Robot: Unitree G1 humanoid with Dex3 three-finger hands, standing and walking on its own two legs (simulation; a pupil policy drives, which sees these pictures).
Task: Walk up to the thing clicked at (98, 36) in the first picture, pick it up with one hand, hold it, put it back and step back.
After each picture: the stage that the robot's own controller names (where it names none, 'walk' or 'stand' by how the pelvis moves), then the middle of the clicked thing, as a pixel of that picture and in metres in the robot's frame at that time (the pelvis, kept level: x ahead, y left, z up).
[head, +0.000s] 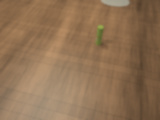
stand; (99, 35) +1.45 -0.22 -0.65
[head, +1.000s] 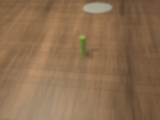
walk; (82, 45) +1.33 +0.10 -0.63
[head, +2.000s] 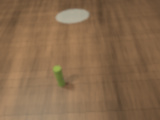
walk; (59, 76) +0.83 +0.28 -0.65
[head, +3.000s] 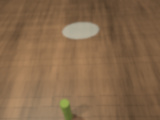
walk; (66, 110) +0.53 +0.18 -0.65
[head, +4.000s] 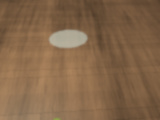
stand; out of the picture +0.40 +0.16 -0.65
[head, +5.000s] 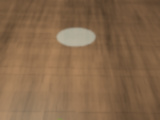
stand; out of the picture +0.37 +0.14 -0.65
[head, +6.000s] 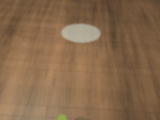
stand; out of the picture +0.39 +0.12 -0.65
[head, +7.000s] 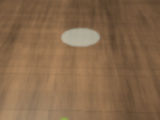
stand; out of the picture +0.39 +0.12 -0.66
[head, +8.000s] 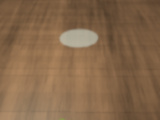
stand; out of the picture +0.39 +0.14 -0.66
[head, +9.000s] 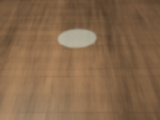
stand; out of the picture +0.38 +0.15 -0.66
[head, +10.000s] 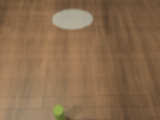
go down; (59, 115) +0.39 +0.14 -0.64
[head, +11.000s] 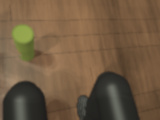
go down; (25, 46) +0.49 +0.16 -0.25
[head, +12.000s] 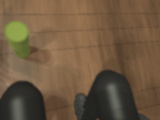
close in; (19, 43) +0.48 +0.16 -0.24
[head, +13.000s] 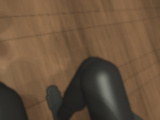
close in; out of the picture +0.48 +0.21 -0.18
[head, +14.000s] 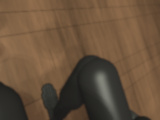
lift; out of the picture +0.46 +0.22 -0.18
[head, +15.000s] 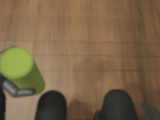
lift; (28, 76) +0.33 +0.18 -0.02
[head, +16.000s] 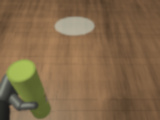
hold; (33, 93) +0.29 +0.16 +0.04
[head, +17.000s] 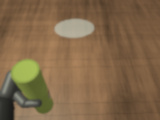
hold; (36, 91) +0.30 +0.15 +0.04
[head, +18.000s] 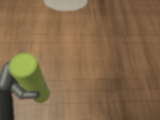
crouch; (34, 82) +0.34 +0.15 -0.01
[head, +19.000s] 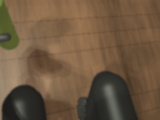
lower; (0, 25) +0.50 +0.18 -0.05
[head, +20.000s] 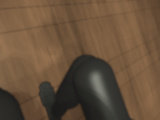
lower; out of the picture +0.47 +0.24 -0.18
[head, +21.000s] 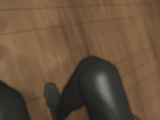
lower; out of the picture +0.45 +0.22 -0.18
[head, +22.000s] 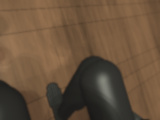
lower; out of the picture +0.44 +0.23 -0.18
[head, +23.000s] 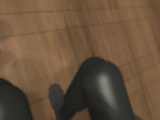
lower; out of the picture +0.43 +0.22 -0.18
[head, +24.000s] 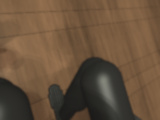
open; out of the picture +0.44 +0.20 -0.18
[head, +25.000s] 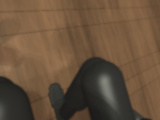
rise; out of the picture +0.44 +0.20 -0.18
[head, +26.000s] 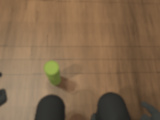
walk; (53, 74) +0.44 +0.13 -0.38
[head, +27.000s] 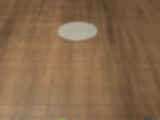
stand; out of the picture +0.37 +0.12 -0.60
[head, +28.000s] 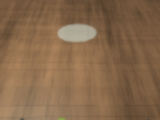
stand; out of the picture +0.38 +0.12 -0.60
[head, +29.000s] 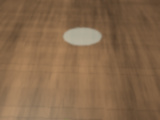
stand; out of the picture +0.38 +0.11 -0.64
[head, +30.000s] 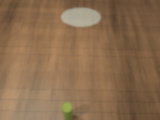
walk; (67, 112) +0.41 +0.09 -0.64
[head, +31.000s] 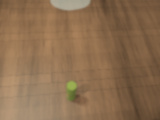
walk; (71, 91) +0.51 +0.05 -0.63
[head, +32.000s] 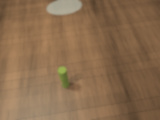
walk; (63, 78) +0.72 +0.21 -0.63
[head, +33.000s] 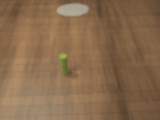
stand; (64, 64) +0.96 +0.20 -0.63
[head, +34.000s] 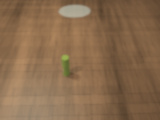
stand; (65, 66) +0.97 +0.16 -0.66
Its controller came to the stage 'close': yes
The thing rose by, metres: 0.69
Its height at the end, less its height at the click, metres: +0.00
